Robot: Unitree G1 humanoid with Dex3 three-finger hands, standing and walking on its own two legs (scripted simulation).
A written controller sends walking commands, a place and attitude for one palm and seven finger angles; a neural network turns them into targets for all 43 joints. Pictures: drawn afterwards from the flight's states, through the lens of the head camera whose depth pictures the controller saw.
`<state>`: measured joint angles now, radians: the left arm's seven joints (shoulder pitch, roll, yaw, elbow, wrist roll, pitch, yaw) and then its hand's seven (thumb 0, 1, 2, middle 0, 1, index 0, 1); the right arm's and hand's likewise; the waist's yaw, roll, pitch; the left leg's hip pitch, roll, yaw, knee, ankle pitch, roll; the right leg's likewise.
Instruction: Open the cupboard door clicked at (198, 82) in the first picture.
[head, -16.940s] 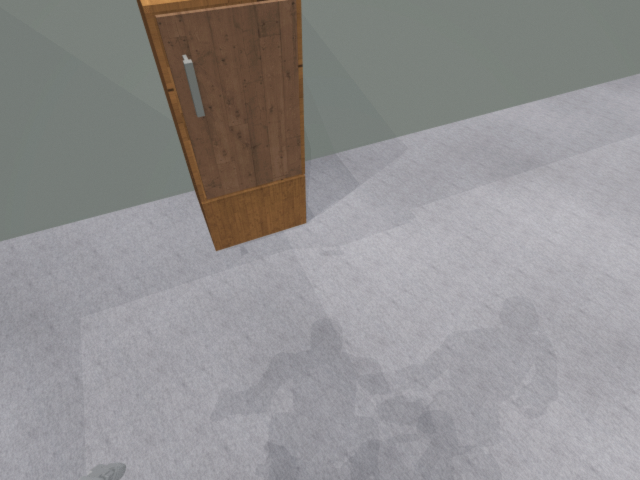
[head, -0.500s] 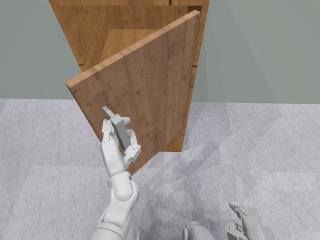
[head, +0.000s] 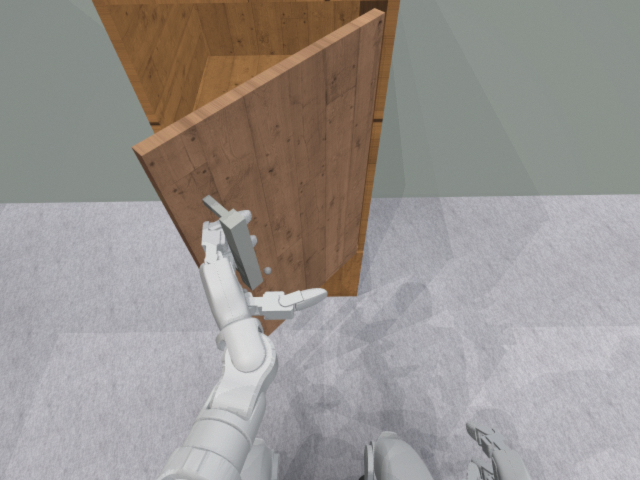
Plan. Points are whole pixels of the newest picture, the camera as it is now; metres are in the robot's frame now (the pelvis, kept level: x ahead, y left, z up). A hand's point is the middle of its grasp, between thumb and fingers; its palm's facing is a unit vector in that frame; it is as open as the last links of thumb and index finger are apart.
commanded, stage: open thumb and fingers to let go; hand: left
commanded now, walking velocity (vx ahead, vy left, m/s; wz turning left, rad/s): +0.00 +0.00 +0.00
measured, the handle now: (233, 245) +0.40 +0.12 +0.04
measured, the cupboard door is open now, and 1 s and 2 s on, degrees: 46 48 48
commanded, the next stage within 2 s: slide the hand sideways off the handle in 0.22 s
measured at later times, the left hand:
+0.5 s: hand (260, 295) +0.34 +0.08 +0.03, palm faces -0.08 -0.99 -0.11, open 15.9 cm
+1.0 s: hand (238, 324) +0.30 +0.10 +0.03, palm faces -0.06 -1.00 -0.01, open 16.3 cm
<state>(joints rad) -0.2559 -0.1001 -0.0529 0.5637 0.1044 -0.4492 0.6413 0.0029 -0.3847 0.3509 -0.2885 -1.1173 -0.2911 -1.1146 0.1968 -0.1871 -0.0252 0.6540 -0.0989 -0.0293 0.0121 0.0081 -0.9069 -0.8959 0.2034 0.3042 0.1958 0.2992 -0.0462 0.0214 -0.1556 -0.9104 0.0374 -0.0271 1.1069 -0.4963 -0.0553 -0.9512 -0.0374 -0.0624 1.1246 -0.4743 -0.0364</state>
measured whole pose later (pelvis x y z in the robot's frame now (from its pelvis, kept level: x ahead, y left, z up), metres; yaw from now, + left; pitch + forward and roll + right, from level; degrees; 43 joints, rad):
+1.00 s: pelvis +0.01 +0.02 -0.01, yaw -1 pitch +16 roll +0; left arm 0.07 0.07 -0.13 0.21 -0.05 -0.43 0.07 -0.01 -0.50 0.30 -0.16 -0.31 -0.15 -0.30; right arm 0.21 -0.21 0.01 0.50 -0.02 -0.01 0.01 0.01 -0.91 -0.90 0.20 0.30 0.20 0.30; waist -0.01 0.02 -0.14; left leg -0.91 0.02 -0.01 1.16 -0.54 -0.02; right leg -0.94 -0.05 -0.04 1.15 -0.50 0.00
